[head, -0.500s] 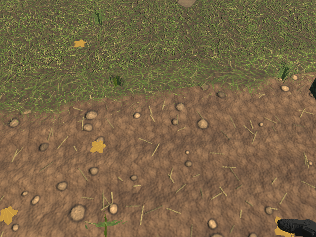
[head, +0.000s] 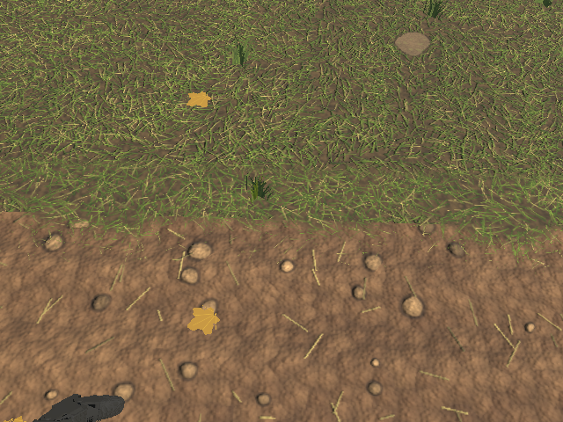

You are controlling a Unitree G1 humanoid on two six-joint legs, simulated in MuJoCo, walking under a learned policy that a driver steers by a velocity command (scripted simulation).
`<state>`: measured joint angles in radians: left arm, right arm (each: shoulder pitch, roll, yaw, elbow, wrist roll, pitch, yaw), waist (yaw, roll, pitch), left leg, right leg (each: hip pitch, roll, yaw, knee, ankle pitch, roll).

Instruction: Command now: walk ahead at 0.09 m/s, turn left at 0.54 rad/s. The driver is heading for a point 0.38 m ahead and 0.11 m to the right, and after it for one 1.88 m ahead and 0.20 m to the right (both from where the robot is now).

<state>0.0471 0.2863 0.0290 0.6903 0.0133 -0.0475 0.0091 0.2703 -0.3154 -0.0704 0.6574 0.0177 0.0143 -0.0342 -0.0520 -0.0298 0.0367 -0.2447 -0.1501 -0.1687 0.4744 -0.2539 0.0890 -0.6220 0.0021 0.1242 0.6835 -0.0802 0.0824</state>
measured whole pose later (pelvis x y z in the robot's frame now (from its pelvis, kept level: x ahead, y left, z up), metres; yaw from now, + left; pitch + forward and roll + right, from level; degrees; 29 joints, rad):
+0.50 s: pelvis +0.14 +0.00 +0.00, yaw -1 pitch +2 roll +0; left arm 0.33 0.28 0.06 0.74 -0.03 -0.01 0.01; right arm 0.24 -0.26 -0.04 0.68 -0.01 -0.07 -0.01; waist 0.02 -0.02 -0.03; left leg -0.24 -0.01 -0.01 0.47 -0.26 0.02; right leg -0.40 0.06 0.12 0.73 -0.38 -0.02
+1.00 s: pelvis +0.30 -0.05 -0.01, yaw -18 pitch +3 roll +0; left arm 0.14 0.30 0.06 0.59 0.00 0.00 -0.02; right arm 0.19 -0.32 -0.04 0.71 -0.01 -0.03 -0.03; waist -0.01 0.01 0.08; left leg -0.52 0.03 -0.05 1.21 -0.46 -0.06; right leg -0.45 0.10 0.03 0.51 -0.10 -0.08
